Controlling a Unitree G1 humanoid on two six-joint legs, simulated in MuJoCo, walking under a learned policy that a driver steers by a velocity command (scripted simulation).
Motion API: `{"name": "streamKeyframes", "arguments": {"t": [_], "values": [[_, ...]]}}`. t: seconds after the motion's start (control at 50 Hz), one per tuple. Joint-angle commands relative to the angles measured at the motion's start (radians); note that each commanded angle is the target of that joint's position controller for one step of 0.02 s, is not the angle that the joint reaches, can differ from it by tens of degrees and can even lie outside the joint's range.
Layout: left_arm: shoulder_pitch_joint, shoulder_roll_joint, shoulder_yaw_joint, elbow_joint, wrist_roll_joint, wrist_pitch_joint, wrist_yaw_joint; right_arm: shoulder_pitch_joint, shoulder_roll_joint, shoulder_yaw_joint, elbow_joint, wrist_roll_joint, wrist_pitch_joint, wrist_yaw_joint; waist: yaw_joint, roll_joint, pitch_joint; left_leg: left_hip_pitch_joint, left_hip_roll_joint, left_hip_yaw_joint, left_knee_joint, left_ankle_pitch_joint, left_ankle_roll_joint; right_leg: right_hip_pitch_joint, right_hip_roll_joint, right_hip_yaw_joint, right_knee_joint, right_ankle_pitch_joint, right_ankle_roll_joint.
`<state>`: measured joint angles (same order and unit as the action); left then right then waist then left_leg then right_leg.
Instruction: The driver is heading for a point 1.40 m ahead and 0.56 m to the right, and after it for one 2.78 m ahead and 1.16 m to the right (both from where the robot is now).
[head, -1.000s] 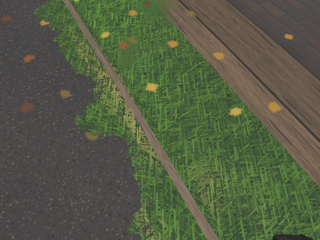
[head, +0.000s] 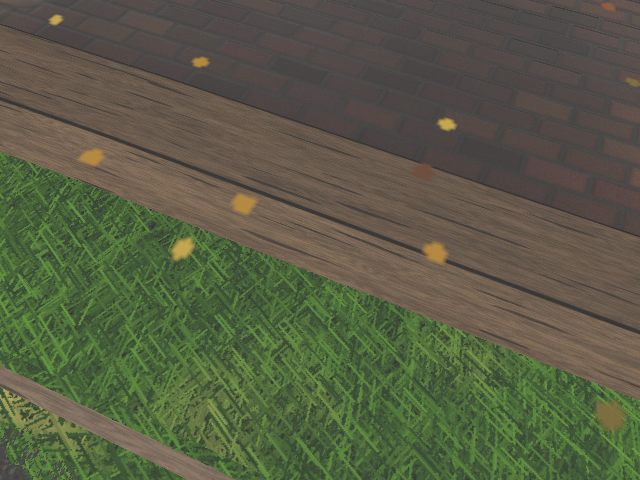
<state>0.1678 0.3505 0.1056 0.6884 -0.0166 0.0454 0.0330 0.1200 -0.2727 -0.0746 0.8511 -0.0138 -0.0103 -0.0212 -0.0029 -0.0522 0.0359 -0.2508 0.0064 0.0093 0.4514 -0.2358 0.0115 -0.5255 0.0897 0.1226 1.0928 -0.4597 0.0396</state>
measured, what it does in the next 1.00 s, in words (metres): steps to the right, turning right: right foot, then left foot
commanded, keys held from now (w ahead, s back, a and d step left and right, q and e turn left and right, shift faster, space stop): e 0.64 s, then w+e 0.14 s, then w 0.22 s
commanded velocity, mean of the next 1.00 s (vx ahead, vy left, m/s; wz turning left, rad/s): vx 0.09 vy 0.00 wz -0.55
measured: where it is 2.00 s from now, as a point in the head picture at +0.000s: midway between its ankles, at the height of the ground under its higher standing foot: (512, 431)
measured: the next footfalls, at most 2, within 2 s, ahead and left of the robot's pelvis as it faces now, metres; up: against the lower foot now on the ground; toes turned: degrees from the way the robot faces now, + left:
right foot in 0.30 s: +0.03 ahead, -0.16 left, +0.00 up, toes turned -13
left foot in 0.78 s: +0.11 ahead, +0.04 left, +0.00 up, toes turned -32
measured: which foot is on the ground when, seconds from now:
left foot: down 0.00-0.30, up 0.32-0.76, down 0.78-1.00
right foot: up 0.00-0.28, down 0.30-0.78, up 0.80-1.00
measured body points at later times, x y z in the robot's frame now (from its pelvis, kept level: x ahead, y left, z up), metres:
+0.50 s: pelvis -0.01 -0.06 +0.00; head +0.03 -0.11 +0.45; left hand +0.22 +0.17 -0.07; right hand +0.06 -0.39 -0.12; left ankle +0.04 +0.09 -0.66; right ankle -0.01 -0.15 -0.74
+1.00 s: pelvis +0.07 -0.08 +0.00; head +0.10 -0.07 +0.45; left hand +0.36 +0.06 -0.09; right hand -0.04 -0.34 -0.10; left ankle +0.08 +0.06 -0.74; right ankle +0.04 -0.24 -0.67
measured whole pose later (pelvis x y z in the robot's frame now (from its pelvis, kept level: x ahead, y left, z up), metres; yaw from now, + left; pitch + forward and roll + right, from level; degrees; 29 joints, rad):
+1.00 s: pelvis +0.07 -0.08 +0.00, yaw -32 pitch +2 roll +0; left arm 0.22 0.32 0.07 0.62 -0.01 -0.03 0.00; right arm 0.37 -0.27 -0.06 0.79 0.00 -0.07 -0.01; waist -0.06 -0.04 -0.02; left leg -0.09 0.01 -0.01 0.34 -0.29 0.01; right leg -0.60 0.00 0.09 0.99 -0.24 0.02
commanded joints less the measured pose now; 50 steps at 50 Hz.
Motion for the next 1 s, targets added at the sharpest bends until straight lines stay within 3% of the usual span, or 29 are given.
{"name": "streamKeyframes", "arguments": {"t": [0.02,0.08,0.14,0.2,0.26,0.28,0.3,0.32,0.34,0.36,0.4,0.42,0.46,0.54,0.64,0.68,0.72,0.76,0.78,0.8,0.82,0.84,0.86,0.88,0.94,1.0], "values": [[0.022,0.073,0.024,-0.064,-0.009,0.004,-0.004,-0.062,-0.139,-0.022,-0.080,0.005,-0.002,-0.019,0.011,0.196,-0.056,0.141,0.237,-0.149,-0.147,0.361,0.190,-0.123,-0.066,-0.034,0.098,0.065,0.045],[-0.047,0.049,0.008,-0.110,-0.008,0.000,-0.010,0.001,-0.170,-0.030,-0.074,0.000,0.010,-0.030,-0.040,0.214,-0.076,0.235,0.269,-0.119,-0.152,0.376,0.213,-0.129,-0.109,-0.072,-0.053,0.082,0.064],[-0.055,0.032,-0.007,-0.133,-0.002,-0.001,-0.024,-0.011,-0.210,-0.043,-0.086,0.006,0.018,-0.022,-0.046,0.226,-0.093,0.205,0.288,-0.060,-0.149,0.387,0.209,-0.008,-0.138,-0.120,-0.207,0.078,0.051],[-0.034,0.052,0.000,-0.140,-0.003,0.007,-0.038,-0.016,-0.231,-0.051,-0.093,0.019,0.019,-0.006,-0.037,0.237,-0.090,0.169,0.305,-0.025,-0.129,0.382,0.194,0.097,-0.127,-0.171,-0.332,0.095,0.021],[0.035,0.055,0.012,-0.125,-0.003,0.015,-0.050,-0.033,-0.230,-0.052,-0.090,0.047,0.017,0.002,0.015,0.220,-0.093,0.134,0.304,0.017,-0.025,0.319,0.126,0.244,-0.098,-0.207,-0.575,0.235,-0.045],[0.083,0.079,0.026,-0.107,-0.001,0.015,-0.043,0.013,-0.193,-0.044,-0.071,0.046,0.014,0.007,0.026,0.163,-0.109,0.064,0.270,0.065,0.075,0.239,0.068,0.370,-0.081,-0.183,-0.665,0.335,-0.081],[0.132,0.177,0.056,-0.107,-0.003,0.011,-0.027,0.046,-0.134,-0.027,-0.075,0.013,0.012,0.014,0.023,-0.070,-0.131,-0.143,0.172,0.157,0.336,-0.026,-0.025,0.553,-0.240,0.059,-0.721,0.650,-0.149],[0.121,0.263,0.059,-0.145,0.019,-0.002,-0.023,-0.007,-0.091,-0.008,-0.142,-0.024,0.007,0.011,0.010,-0.282,-0.143,-0.422,0.028,0.120,0.590,-0.466,-0.090,0.603,-0.480,0.402,-0.701,0.909,-0.353],[0.149,0.211,0.048,-0.142,0.042,-0.030,-0.037,-0.086,-0.148,-0.025,-0.158,-0.001,0.004,0.003,0.087,-0.156,-0.213,-0.428,0.024,-0.035,0.745,-0.461,-0.084,0.544,-0.489,0.410,-0.739,0.812,-0.424],[0.105,0.185,0.036,-0.134,0.039,-0.049,-0.039,-0.094,-0.166,-0.033,-0.162,0.022,0.006,0.000,0.054,-0.119,-0.159,-0.439,0.043,-0.060,0.773,-0.374,-0.063,0.504,-0.425,0.315,-0.751,0.707,-0.370],[0.002,0.131,0.019,-0.141,0.008,-0.052,-0.027,-0.056,-0.182,-0.043,-0.133,0.012,0.014,-0.014,0.006,-0.069,-0.105,-0.423,0.066,-0.076,0.707,-0.217,-0.055,0.428,-0.332,0.213,-0.754,0.564,-0.268],[-0.019,0.124,0.012,-0.148,0.008,-0.049,-0.020,-0.039,-0.183,-0.045,-0.129,0.005,0.016,-0.014,-0.010,-0.078,-0.107,-0.377,0.051,-0.068,0.712,-0.166,-0.061,0.383,-0.307,0.189,-0.759,0.585,-0.261],[-0.018,0.118,0.007,-0.157,0.017,-0.048,-0.012,-0.011,-0.164,-0.043,-0.130,0.008,0.014,-0.010,-0.020,-0.077,-0.133,-0.338,0.026,-0.065,0.689,-0.103,-0.071,0.373,-0.285,0.177,-0.763,0.583,-0.266],[0.008,0.129,0.010,-0.155,0.012,-0.042,-0.002,-0.047,-0.134,-0.031,-0.155,0.009,0.011,-0.009,0.003,-0.084,-0.117,-0.338,0.004,-0.083,0.494,-0.083,-0.092,0.397,-0.270,0.221,-0.754,0.490,-0.270],[0.004,0.147,0.017,-0.164,0.013,-0.029,-0.008,-0.063,-0.133,-0.028,-0.176,0.015,-0.002,0.005,0.021,-0.097,-0.103,-0.248,-0.026,-0.099,0.327,-0.121,-0.089,0.347,-0.258,0.313,-0.726,0.420,-0.277],[0.009,0.143,0.016,-0.165,0.006,-0.026,-0.012,-0.054,-0.139,-0.029,-0.183,0.023,-0.013,0.014,0.027,-0.097,-0.122,-0.199,-0.037,-0.092,0.262,-0.129,-0.073,0.333,-0.243,0.362,-0.743,0.219,-0.278],[0.009,0.137,0.011,-0.163,-0.001,-0.025,-0.017,-0.045,-0.140,-0.032,-0.191,0.033,-0.028,0.025,0.020,-0.112,-0.100,-0.131,-0.047,-0.080,0.169,-0.138,-0.047,0.288,-0.221,0.409,-0.762,0.006,-0.272],[-0.018,0.119,0.002,-0.167,-0.004,-0.024,-0.014,0.032,-0.133,-0.038,-0.173,0.038,-0.046,0.030,-0.038,-0.098,-0.083,0.046,-0.041,-0.061,-0.032,-0.031,-0.011,0.197,-0.165,0.402,-0.722,-0.099,-0.230],[-0.015,0.076,-0.010,-0.170,-0.003,-0.028,-0.010,0.103,-0.167,-0.050,-0.158,0.029,-0.053,0.025,-0.063,-0.041,-0.107,0.213,0.057,-0.135,-0.076,-0.027,0.031,0.073,-0.115,0.346,-0.612,-0.163,-0.178],[0.008,-0.008,-0.035,-0.178,0.002,-0.033,-0.010,0.197,-0.226,-0.057,-0.145,0.004,-0.055,0.019,-0.066,0.151,-0.156,0.349,0.263,-0.379,-0.148,-0.234,0.115,-0.082,0.008,0.134,-0.312,-0.199,-0.102],[-0.033,0.050,-0.020,-0.226,-0.007,-0.052,-0.009,0.220,-0.280,-0.069,-0.128,-0.019,-0.066,0.033,-0.056,0.286,-0.051,0.265,0.393,-0.692,-0.254,-0.424,0.241,-0.272,0.020,0.077,-0.149,-0.164,-0.084],[-0.031,0.105,-0.005,-0.208,-0.004,-0.062,-0.009,0.154,-0.217,-0.053,-0.150,-0.005,-0.074,0.030,-0.037,0.229,0.018,0.223,0.382,-0.653,-0.264,-0.496,0.251,-0.309,-0.046,0.091,-0.051,-0.078,-0.069],[-0.007,0.112,0.000,-0.180,0.000,-0.064,-0.014,0.122,-0.168,-0.039,-0.156,0.012,-0.074,0.021,-0.024,0.215,0.043,0.215,0.323,-0.556,-0.264,-0.464,0.211,-0.316,-0.056,0.077,-0.022,-0.003,-0.055],[0.013,0.095,-0.002,-0.159,0.006,-0.066,-0.016,0.122,-0.151,-0.030,-0.159,0.017,-0.072,0.016,-0.020,0.201,0.029,0.231,0.281,-0.484,-0.265,-0.409,0.179,-0.312,-0.064,0.059,-0.007,0.050,-0.042],[-0.035,0.038,-0.019,-0.163,0.003,-0.094,-0.035,0.182,-0.146,-0.022,-0.139,0.010,-0.078,0.009,-0.048,0.176,0.046,0.214,0.231,-0.323,-0.294,-0.176,0.173,-0.302,-0.093,0.005,-0.034,0.207,-0.025],[-0.099,-0.002,-0.039,-0.178,0.007,-0.110,-0.045,0.210,-0.162,-0.022,-0.126,0.021,-0.076,0.010,-0.072,0.177,0.038,0.196,0.208,-0.214,-0.308,-0.016,0.175,-0.238,-0.135,-0.085,-0.195,0.290,-0.006]]}}
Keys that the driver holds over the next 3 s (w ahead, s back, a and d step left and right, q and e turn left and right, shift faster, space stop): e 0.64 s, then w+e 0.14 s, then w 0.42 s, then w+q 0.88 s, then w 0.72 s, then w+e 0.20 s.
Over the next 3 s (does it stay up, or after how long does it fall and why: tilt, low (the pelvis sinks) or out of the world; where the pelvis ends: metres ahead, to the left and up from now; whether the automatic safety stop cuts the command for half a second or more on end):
stays up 1.10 -0.44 0.00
